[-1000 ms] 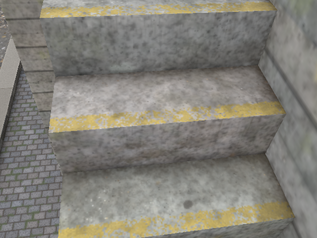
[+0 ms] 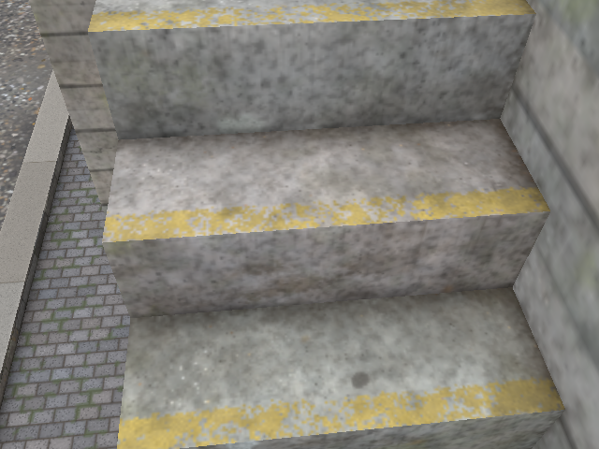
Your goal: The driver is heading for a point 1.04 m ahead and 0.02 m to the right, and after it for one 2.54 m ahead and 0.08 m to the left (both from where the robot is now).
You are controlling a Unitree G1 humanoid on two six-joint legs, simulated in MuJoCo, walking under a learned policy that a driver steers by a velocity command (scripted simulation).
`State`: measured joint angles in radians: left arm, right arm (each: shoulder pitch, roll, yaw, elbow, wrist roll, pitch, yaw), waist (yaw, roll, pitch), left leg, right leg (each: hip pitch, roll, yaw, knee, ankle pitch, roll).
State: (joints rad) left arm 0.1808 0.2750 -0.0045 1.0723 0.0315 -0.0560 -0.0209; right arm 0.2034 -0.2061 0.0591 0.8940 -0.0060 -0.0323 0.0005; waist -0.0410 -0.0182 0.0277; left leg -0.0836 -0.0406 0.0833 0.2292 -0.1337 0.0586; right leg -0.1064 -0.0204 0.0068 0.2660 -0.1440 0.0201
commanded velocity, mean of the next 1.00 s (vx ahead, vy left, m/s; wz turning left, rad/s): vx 0.00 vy -0.03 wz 0.00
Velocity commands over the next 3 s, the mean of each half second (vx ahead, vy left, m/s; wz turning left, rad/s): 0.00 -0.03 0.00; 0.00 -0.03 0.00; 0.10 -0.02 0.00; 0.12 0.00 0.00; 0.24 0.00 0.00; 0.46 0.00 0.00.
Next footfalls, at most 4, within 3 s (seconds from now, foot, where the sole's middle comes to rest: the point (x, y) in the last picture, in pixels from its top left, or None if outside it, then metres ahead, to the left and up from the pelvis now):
none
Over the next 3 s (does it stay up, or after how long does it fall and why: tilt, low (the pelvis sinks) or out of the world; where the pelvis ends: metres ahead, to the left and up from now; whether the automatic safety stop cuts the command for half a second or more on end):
stays up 0.13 0.03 -0.01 its command is cut before an obstacle from the start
